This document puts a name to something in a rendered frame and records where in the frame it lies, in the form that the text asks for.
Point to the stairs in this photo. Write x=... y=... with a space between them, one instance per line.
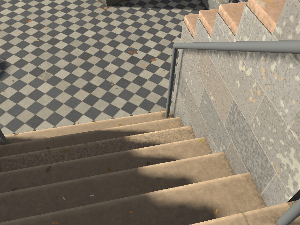
x=144 y=169

